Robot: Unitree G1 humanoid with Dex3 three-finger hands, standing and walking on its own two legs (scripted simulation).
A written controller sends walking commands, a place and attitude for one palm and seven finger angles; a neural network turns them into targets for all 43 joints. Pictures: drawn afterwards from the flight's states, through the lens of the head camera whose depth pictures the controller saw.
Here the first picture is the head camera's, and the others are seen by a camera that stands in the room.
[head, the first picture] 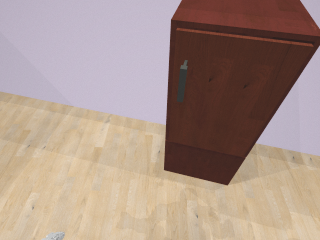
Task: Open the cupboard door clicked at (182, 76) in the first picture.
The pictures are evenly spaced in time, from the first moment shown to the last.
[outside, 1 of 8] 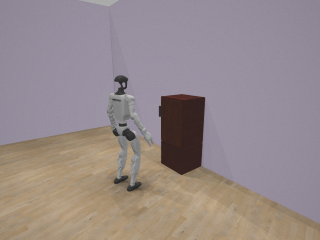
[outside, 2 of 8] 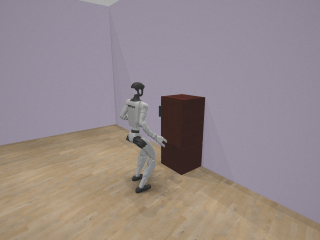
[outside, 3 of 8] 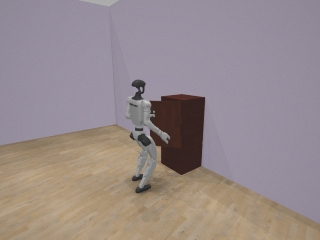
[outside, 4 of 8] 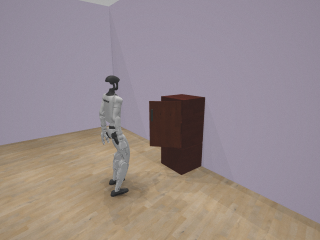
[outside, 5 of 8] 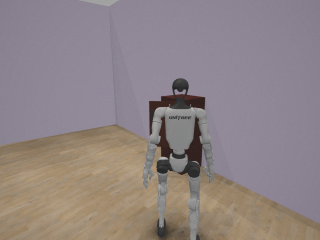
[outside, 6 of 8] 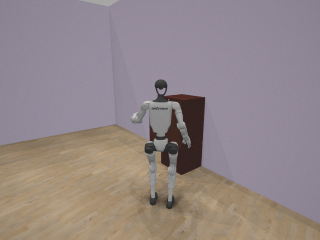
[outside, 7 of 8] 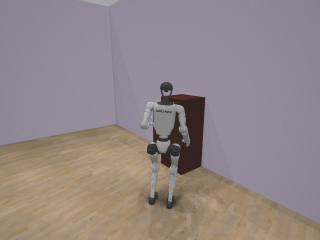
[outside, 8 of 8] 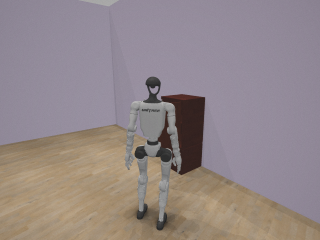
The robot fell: no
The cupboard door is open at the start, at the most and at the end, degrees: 0 87 87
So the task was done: yes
